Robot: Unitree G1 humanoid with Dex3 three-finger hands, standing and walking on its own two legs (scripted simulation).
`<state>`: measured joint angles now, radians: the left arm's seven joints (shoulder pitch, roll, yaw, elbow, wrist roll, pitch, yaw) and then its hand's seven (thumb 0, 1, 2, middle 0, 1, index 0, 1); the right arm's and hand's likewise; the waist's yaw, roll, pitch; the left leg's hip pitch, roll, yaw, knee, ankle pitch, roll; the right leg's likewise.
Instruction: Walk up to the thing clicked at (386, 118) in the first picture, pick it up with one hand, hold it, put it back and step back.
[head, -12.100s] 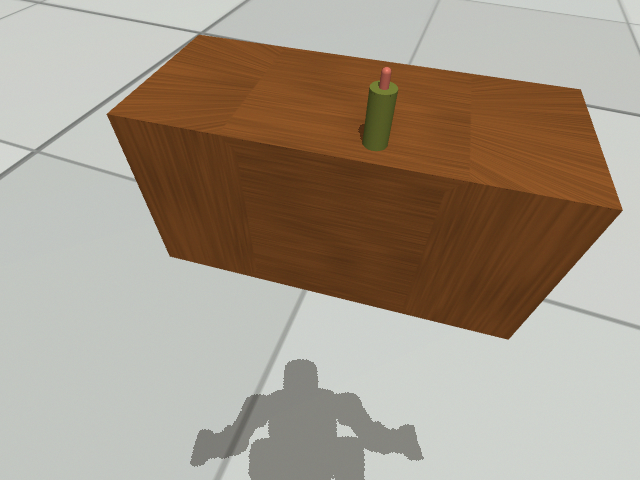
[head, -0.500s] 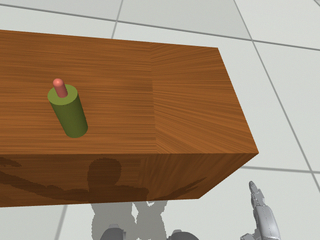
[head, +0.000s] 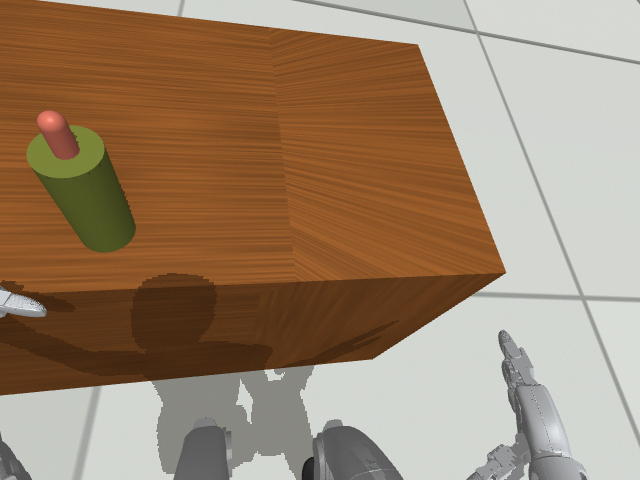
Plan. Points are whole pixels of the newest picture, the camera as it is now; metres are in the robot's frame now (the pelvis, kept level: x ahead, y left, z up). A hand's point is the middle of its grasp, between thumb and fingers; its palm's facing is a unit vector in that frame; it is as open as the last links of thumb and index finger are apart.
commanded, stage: close in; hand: left
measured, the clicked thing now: (84, 184) +0.44 +0.23 +0.06
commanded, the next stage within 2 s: rest palm in 0.60 s
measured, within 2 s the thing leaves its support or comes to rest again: leaves its support in 1.98 s
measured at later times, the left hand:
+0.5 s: hand (71, 227) +0.42 +0.25 +0.01, palm faces +0.18 -0.98 +0.06, open 17.7 cm
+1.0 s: hand (85, 222) +0.42 +0.23 +0.02, palm faces +0.22 -0.98 +0.02, open 17.7 cm
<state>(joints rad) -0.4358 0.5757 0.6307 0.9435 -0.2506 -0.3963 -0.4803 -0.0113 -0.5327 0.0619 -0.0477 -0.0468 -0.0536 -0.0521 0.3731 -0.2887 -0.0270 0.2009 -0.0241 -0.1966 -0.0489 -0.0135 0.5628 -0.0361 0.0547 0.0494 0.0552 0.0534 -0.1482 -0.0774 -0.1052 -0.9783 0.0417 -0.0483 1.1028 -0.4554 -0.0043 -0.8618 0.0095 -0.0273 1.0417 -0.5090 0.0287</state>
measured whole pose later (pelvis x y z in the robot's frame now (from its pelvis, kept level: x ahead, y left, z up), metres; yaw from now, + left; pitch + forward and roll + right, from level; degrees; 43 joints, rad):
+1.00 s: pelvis +0.00 +0.00 -0.01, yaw -1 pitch +19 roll -3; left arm -0.41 0.35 0.43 0.75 -0.15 -0.42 -0.11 -0.01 -0.61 0.01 -0.09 -0.01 -0.09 -0.01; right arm 0.46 -0.26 -0.08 -0.03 -0.03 0.00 0.02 -0.01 0.51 -0.05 0.06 0.05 0.06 0.05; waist -0.13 -0.02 -0.14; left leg -0.99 0.04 -0.03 1.15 -0.49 0.00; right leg -0.89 0.01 -0.01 1.10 -0.54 0.03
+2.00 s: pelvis +0.00 +0.00 +0.00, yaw -1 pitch +18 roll -3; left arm -0.50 0.38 0.40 0.81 -0.10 -0.36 -0.08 0.00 -0.29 1.07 -0.73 -1.05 -0.77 -1.04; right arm 0.43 -0.24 -0.05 0.01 -0.02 0.02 0.03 -0.01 0.53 -0.05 0.05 0.05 0.05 0.05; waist -0.14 -0.01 -0.13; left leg -0.96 0.05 -0.03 1.11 -0.47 0.00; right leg -0.85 0.01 0.00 1.05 -0.51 0.03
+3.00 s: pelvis +0.02 +0.00 +0.03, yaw -1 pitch +11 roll -2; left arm -0.43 0.31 0.30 0.61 -0.15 -0.18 -0.04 0.00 -0.31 1.09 -0.73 -1.06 -0.77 -1.05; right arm 0.37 -0.23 -0.08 0.23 0.02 0.03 -0.02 -0.01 0.54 -0.04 0.05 0.05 0.05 0.05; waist -0.07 0.02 -0.13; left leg -0.69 0.04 0.00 0.91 -0.42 0.00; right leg -0.60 0.00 0.02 0.87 -0.46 0.03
